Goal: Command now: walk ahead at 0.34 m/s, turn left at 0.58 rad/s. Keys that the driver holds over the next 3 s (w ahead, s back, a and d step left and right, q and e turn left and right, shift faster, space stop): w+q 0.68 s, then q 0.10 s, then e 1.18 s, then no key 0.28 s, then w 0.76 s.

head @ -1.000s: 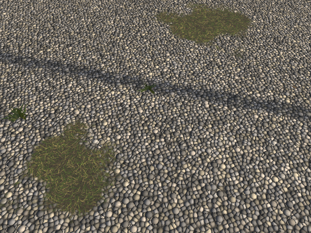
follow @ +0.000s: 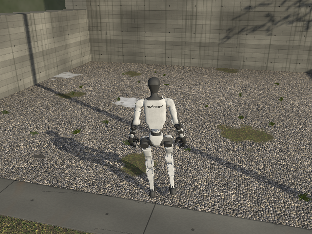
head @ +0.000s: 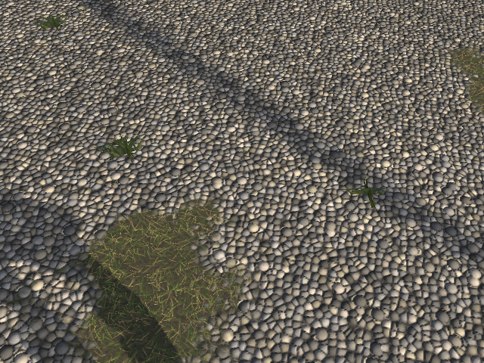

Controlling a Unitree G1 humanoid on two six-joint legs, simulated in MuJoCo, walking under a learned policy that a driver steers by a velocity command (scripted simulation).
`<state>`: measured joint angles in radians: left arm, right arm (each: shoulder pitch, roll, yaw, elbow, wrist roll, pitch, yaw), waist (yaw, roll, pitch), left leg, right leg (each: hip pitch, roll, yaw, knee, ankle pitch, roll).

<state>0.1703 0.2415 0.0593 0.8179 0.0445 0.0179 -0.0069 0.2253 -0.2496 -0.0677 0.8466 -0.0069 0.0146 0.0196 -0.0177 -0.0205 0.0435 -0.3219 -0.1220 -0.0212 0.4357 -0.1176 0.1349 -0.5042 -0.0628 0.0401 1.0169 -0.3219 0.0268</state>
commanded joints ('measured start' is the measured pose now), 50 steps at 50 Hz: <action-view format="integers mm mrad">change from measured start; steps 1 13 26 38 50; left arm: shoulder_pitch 17 -78 194 291 343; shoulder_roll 85 106 118 181 34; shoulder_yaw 24 8 11 10 -12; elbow -40 -89 0 100 116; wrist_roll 3 -32 -21 -30 -22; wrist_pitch -9 -58 -107 -87 3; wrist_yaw -4 8 12 45 12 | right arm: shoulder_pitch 28 73 -86 -149 -89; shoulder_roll -167 -200 -90 -75 -74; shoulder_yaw -43 -66 -17 27 43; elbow -47 -40 -98 -133 -14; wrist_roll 1 -17 -25 -43 -10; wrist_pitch -22 -31 -26 -45 -89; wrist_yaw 2 8 57 49 -29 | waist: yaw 3 -8 49 -3 98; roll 83 148 -100 -125 93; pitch -59 -50 7 -64 -105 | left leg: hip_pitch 97 20 -489 -35 64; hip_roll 255 221 129 8 325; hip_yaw -401 -527 -50 190 66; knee -272 -189 664 116 -163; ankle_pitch -351 -444 -40 -42 757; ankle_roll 111 109 -117 3 68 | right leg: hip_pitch -59 155 521 587 188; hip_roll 8 97 -150 -156 23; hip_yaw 5 21 56 -199 -33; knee -87 -436 -845 -456 22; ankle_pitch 52 -32 344 1228 31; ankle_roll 23 -10 -125 -92 -17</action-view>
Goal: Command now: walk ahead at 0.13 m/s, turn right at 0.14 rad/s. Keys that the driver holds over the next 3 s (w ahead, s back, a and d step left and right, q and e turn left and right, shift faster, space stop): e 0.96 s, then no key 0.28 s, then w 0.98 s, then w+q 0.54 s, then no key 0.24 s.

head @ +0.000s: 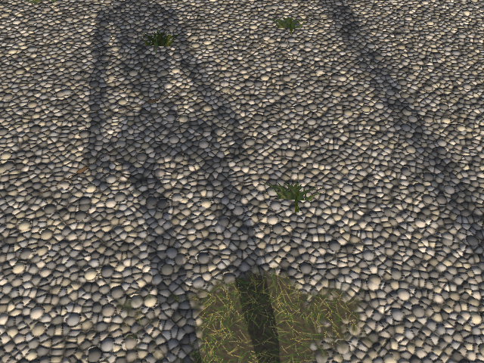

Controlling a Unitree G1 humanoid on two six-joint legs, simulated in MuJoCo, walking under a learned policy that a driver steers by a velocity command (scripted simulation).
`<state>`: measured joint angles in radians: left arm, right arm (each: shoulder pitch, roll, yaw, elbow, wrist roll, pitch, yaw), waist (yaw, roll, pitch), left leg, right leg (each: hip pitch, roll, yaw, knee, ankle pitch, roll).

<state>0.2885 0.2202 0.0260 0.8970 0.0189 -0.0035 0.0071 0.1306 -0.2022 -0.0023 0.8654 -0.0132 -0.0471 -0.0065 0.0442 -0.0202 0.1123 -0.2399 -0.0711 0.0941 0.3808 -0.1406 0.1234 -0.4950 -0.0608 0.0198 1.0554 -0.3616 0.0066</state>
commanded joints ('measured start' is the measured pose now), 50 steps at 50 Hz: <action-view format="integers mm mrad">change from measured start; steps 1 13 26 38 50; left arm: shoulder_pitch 195 -47 -69 -58 -21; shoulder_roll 63 60 177 247 192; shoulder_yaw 26 35 72 97 89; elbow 29 -92 -146 -154 -123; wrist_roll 7 10 -22 3 1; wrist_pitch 27 50 41 50 75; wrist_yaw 0 -11 9 -9 -38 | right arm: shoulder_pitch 4 123 91 15 8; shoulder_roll -122 -171 -156 -155 -181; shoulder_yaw -23 -59 -69 -59 -52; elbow -30 3 -70 -149 -190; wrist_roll -2 -9 -9 10 -10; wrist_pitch -27 33 78 76 51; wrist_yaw -5 -40 -24 -33 -40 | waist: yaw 30 -59 -50 -10 -11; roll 105 106 -42 -109 177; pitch -162 -117 -170 -153 -104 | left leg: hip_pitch -10 161 -319 -170 99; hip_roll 270 383 78 39 275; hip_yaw -34 -63 -116 -144 -237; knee -108 -23 713 384 -86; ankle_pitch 742 433 -264 -272 279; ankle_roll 70 117 -171 -156 53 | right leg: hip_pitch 151 57 442 330 -12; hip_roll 23 27 -122 -91 156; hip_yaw -19 -85 220 414 72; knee -38 -301 -696 -686 89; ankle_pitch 95 -48 794 494 -63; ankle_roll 1 -37 -267 -239 29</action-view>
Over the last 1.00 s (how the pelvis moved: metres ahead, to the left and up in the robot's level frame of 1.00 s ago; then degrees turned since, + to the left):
0.34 0.05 0.01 29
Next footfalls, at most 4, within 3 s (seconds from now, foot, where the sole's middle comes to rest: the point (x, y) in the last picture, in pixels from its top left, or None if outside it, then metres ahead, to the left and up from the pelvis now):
0.36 right None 0.07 -0.12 -0.78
0.86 left None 0.15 0.06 -0.78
1.28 right None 0.00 -0.10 -0.78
1.70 left None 0.29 -0.02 -0.78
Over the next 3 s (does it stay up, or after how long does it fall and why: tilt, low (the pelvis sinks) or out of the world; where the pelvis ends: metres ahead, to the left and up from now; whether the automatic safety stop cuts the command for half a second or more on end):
stays up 0.71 -0.38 0.00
